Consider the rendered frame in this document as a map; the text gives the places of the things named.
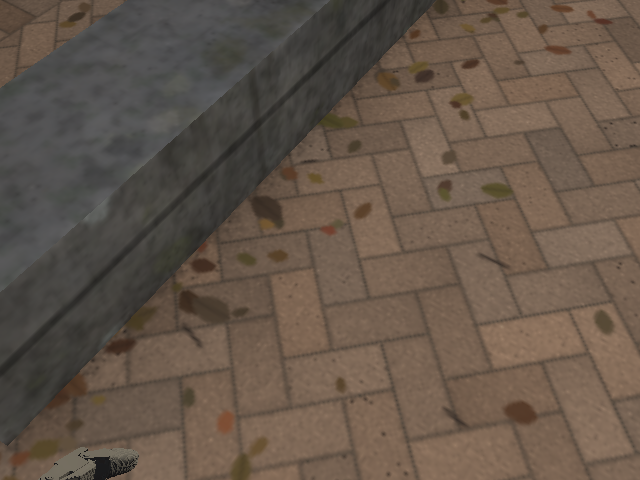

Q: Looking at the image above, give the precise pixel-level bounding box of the robot left hand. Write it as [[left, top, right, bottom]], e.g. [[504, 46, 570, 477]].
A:
[[38, 447, 139, 480]]

